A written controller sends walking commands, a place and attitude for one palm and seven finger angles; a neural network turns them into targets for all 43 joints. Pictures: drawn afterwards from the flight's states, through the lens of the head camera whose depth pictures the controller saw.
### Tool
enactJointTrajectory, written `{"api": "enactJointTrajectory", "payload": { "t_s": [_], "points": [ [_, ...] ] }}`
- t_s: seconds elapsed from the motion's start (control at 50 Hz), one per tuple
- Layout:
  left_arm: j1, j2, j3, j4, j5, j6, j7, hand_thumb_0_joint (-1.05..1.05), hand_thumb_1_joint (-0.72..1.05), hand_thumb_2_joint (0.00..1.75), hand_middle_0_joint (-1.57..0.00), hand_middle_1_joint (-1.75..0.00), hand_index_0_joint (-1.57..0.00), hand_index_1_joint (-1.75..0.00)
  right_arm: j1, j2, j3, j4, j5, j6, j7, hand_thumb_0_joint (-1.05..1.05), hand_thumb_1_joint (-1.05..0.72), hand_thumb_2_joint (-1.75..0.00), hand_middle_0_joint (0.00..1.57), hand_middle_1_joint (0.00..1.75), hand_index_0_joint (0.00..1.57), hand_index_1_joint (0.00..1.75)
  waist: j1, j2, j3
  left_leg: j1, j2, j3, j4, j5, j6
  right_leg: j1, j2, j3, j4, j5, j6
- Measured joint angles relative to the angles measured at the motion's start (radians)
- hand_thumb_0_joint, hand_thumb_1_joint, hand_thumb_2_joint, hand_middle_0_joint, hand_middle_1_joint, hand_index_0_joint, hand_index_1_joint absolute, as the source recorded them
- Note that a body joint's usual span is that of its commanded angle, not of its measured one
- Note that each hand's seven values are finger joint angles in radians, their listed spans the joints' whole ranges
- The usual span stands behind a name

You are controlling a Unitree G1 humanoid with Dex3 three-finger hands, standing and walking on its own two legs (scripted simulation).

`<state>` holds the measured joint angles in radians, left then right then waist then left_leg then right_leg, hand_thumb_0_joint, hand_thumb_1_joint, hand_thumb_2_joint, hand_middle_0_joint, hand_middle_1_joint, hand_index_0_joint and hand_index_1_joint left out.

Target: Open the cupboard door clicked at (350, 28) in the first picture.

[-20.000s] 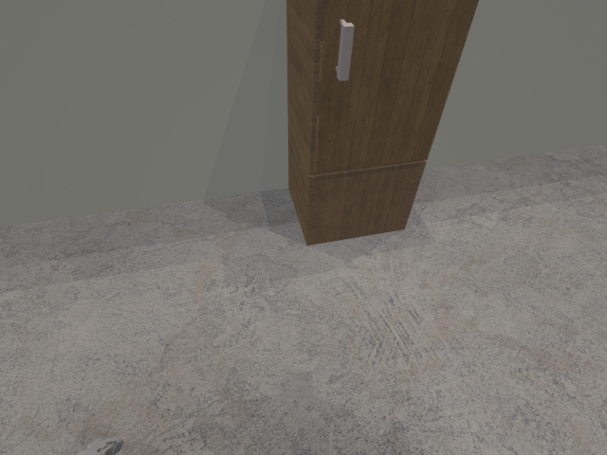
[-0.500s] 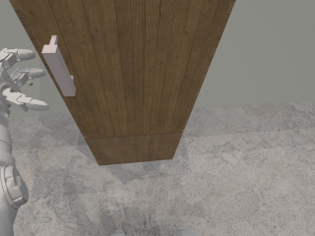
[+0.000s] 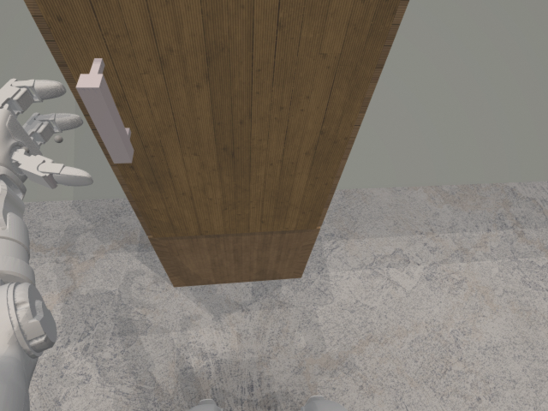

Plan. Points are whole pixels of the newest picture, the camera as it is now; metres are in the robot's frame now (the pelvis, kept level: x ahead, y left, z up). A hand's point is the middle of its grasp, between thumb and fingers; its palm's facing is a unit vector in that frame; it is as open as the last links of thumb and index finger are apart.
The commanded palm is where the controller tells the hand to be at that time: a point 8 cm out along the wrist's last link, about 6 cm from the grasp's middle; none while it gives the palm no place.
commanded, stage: slide the fingers in behind the handle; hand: left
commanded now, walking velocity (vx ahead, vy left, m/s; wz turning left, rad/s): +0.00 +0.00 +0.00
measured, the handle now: (111, 113) +0.51 +0.23 +0.12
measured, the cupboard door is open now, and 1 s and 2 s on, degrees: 0 0 0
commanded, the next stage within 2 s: close the thumb around the handle in 1.64 s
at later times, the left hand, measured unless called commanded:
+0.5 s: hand (86, 137) +0.46 +0.25 +0.12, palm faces +0.06 -1.00 +0.02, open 14.0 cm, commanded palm +0.43 +0.30 +0.12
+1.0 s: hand (108, 138) +0.46 +0.22 +0.12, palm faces +0.06 -1.00 +0.02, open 14.0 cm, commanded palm +0.43 +0.26 +0.12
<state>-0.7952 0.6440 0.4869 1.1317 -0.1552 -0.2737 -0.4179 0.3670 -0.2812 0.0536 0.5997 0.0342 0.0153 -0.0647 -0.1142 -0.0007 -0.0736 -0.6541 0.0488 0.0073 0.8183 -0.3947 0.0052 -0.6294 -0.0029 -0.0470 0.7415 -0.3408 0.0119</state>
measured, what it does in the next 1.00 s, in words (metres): stands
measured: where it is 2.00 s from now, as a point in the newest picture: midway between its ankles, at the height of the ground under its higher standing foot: outside the picture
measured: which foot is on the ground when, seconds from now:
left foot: down 0.00-1.00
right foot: down 0.00-1.00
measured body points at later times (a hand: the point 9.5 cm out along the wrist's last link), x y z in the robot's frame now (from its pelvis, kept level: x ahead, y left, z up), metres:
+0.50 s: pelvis +0.01 +0.00 +0.00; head +0.08 +0.01 +0.45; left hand +0.45 +0.30 +0.12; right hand +0.04 -0.27 -0.11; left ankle +0.00 +0.11 -0.71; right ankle +0.01 -0.13 -0.71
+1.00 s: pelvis +0.00 +0.00 +0.00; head +0.07 +0.01 +0.45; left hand +0.45 +0.27 +0.12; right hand +0.05 -0.27 -0.11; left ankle +0.00 +0.11 -0.71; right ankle +0.01 -0.13 -0.71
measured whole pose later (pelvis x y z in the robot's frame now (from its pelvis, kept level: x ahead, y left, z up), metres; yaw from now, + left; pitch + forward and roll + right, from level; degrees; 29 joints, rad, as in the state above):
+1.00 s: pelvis +0.00 +0.00 +0.00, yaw +0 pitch +12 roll -2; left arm -0.75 0.47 0.39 1.01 -0.16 -0.27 -0.27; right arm 0.38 -0.27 0.03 0.61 0.03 0.01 -0.04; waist -0.11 0.01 -0.08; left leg -0.63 0.04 0.02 0.81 -0.39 0.00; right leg -0.61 -0.01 -0.04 0.74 -0.34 0.01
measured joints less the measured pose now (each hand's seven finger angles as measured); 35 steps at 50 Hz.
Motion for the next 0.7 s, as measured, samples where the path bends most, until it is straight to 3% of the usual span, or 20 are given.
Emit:
{"api": "enactJointTrajectory", "payload": {
  "t_s": [0.1, 0.2, 0.44, 0.7],
  "points": [
    [-0.012, 0.023, -0.012, 0.004, -0.012, 0.002, -0.026, -0.01, -0.50, 0.30, -0.29, -1.20, -0.30, -1.20, 0.016, -0.010, -0.006, 0.008, 0.000, 0.001, -0.005, 0.01, -0.90, -0.90, 0.21, 0.30, 0.20, 0.30, -0.001, 0.004, 0.006, -0.014, 0.003, -0.003, 0.002, 0.003, -0.003, -0.012, 0.003, -0.003, -0.001, 0.004, -0.003],
    [-0.009, 0.000, -0.020, -0.012, -0.035, 0.004, -0.043, -0.01, -0.51, 0.30, -0.29, -1.20, -0.30, -1.20, 0.033, -0.013, -0.011, 0.022, -0.001, 0.007, -0.005, 0.01, -0.90, -0.90, 0.21, 0.30, 0.20, 0.30, 0.001, 0.001, 0.000, -0.015, 0.004, -0.002, -0.001, 0.002, -0.003, -0.014, 0.004, -0.002, -0.003, 0.003, -0.003],
    [0.054, -0.083, -0.028, -0.097, -0.023, 0.011, 0.039, -0.01, -0.50, 0.30, -0.30, -1.20, -0.30, -1.20, 0.033, 0.007, -0.016, 0.006, -0.003, 0.009, 0.011, 0.01, -0.90, -0.90, 0.21, 0.30, 0.20, 0.30, -0.001, 0.010, -0.012, 0.015, 0.005, 0.011, -0.014, -0.002, -0.001, 0.008, 0.005, 0.012, -0.011, 0.001, -0.001],
    [0.041, -0.114, -0.070, -0.091, -0.022, 0.011, 0.069, -0.01, -0.51, 0.30, -0.30, -1.20, -0.30, -1.20, 0.009, 0.014, -0.011, 0.005, -0.002, 0.000, 0.015, 0.01, -0.90, -0.90, 0.21, 0.30, 0.20, 0.30, 0.014, 0.011, -0.010, 0.029, -0.001, 0.006, -0.015, -0.001, -0.001, 0.024, 0.000, 0.007, -0.009, -0.002, 0.000]
  ]
}}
